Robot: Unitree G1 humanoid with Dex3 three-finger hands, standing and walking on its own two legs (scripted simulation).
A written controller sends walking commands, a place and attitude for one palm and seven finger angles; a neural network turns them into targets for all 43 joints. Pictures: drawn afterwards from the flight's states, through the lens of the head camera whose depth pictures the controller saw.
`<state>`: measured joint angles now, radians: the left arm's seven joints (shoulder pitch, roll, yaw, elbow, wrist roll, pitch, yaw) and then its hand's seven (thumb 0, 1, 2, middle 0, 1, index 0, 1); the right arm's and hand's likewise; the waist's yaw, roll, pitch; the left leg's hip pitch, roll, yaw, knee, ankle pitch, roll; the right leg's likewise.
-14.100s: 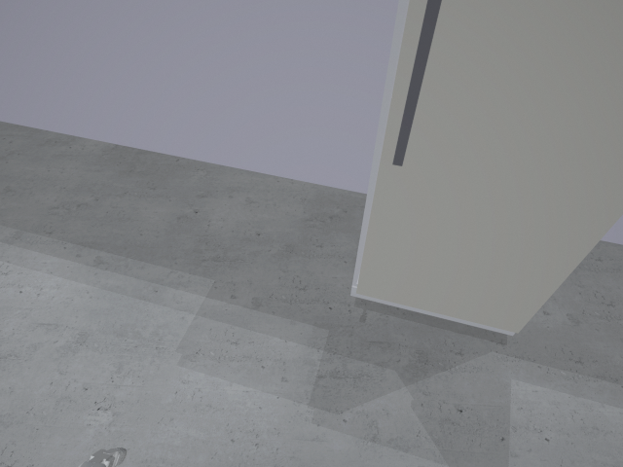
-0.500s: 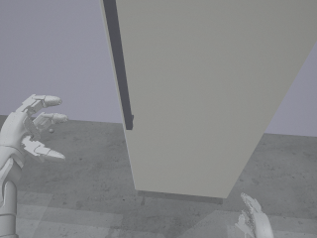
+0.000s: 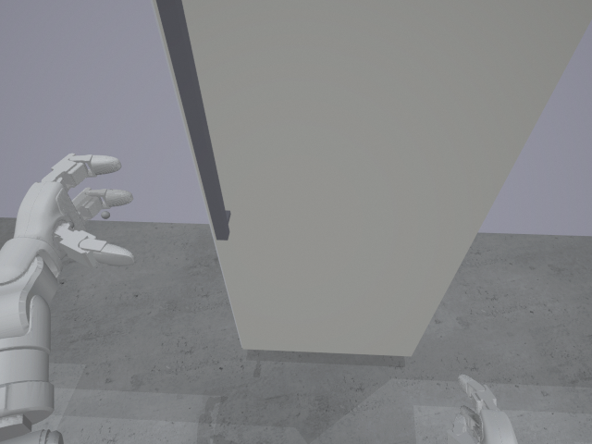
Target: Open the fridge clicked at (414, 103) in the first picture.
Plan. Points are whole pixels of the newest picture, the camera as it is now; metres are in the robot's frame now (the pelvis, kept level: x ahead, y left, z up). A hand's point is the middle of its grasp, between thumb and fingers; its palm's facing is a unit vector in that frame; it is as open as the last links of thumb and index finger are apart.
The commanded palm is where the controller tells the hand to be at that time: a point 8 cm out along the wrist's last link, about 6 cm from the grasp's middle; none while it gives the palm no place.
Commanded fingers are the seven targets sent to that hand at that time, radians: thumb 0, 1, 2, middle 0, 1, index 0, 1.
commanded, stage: move the hooked fingers beside the handle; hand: left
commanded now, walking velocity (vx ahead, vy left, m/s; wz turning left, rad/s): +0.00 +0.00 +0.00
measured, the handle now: (201, 115) +0.51 +0.18 +0.20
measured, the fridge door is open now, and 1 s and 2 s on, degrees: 0 0 0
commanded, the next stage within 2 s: feel for the door with the fingertips in 1.92 s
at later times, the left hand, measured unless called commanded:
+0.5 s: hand (130, 187) +0.39 +0.26 +0.17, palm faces +0.10 -0.99 -0.02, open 14.0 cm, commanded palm +0.36 +0.31 +0.17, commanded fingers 0.00 -0.50 0.30 -0.30 -1.20 -0.30 -1.20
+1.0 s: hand (146, 169) +0.44 +0.26 +0.16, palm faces +0.10 -0.99 -0.03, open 14.0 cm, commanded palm +0.42 +0.30 +0.16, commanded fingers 0.00 -0.50 0.30 -0.30 -1.20 -0.30 -1.20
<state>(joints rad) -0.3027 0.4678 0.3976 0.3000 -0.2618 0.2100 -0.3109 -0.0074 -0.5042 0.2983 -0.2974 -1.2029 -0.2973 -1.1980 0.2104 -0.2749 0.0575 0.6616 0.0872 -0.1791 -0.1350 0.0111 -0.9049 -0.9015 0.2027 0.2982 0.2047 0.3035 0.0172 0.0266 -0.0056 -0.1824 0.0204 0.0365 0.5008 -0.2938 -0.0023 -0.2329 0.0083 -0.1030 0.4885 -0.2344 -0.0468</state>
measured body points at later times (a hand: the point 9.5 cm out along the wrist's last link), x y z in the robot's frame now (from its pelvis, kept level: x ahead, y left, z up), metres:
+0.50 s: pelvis +0.01 +0.00 +0.00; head +0.01 +0.00 +0.45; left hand +0.37 +0.31 +0.17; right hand +0.15 -0.26 -0.09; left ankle -0.02 +0.12 -0.74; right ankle +0.02 -0.09 -0.74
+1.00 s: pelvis +0.01 +0.01 +0.00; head +0.03 +0.01 +0.45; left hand +0.43 +0.31 +0.16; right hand +0.10 -0.26 -0.10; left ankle -0.02 +0.12 -0.74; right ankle +0.02 -0.09 -0.74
